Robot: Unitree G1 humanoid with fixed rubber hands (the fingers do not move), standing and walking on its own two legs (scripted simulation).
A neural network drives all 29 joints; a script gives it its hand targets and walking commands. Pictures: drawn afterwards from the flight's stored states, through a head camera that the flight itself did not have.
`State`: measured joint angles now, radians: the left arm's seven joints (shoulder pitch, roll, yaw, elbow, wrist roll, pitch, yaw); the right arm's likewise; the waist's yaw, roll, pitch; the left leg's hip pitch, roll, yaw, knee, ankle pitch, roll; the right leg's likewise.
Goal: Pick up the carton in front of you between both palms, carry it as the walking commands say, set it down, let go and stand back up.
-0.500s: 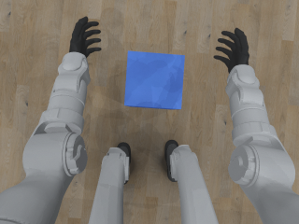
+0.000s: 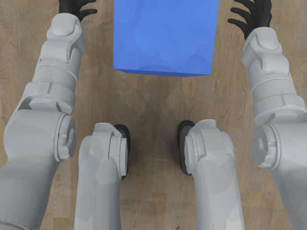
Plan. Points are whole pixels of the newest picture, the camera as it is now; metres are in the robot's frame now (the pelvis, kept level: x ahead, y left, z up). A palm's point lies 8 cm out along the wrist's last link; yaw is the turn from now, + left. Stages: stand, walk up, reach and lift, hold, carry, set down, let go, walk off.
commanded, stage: reach and lift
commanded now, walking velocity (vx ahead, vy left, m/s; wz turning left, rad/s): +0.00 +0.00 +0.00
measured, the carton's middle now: (161, 36) +0.53 -0.03 -0.28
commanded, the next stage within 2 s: none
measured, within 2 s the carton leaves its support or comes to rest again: leaves its support in 1.00 s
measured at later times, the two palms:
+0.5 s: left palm (86, 20) +0.55 +0.15 -0.22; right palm (236, 33) +0.51 -0.20 -0.21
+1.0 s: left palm (97, 19) +0.55 +0.12 -0.21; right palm (226, 27) +0.52 -0.17 -0.20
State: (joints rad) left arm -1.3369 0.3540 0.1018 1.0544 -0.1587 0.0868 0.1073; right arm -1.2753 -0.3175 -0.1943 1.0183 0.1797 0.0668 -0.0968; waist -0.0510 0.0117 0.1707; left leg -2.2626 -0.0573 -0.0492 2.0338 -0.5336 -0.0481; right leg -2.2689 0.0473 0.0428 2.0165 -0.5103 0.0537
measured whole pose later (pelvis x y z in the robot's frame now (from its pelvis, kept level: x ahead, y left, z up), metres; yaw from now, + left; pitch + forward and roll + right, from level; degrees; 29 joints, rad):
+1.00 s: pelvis +0.00 +0.00 -0.04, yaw +0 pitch +38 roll -1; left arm -1.45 0.27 0.11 1.14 -0.10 0.12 0.15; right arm -1.38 -0.24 -0.19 1.07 0.15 0.12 -0.15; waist -0.05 0.01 0.30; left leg -2.29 -0.06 -0.05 2.21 -0.57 -0.04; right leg -2.29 0.04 0.04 2.19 -0.55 0.06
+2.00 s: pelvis +0.04 +0.00 +0.18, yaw +1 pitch +35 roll +0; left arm -0.75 -0.04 0.36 0.69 0.15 0.33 0.07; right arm -0.71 0.06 -0.39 0.63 -0.16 0.35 -0.06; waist -0.02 0.02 -0.23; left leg -1.57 -0.11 -0.11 1.47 -0.51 -0.05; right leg -1.57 0.10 0.11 1.46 -0.50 0.06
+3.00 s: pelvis +0.09 +0.00 +0.36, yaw +1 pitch -3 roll +0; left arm -0.30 -0.16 0.29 0.41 0.28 0.61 0.01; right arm -0.29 0.16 -0.28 0.40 -0.28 0.62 0.00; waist 0.00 0.01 -0.02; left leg -0.19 -0.05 -0.15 0.50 -0.25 -0.01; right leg -0.20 0.05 0.14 0.49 -0.23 0.01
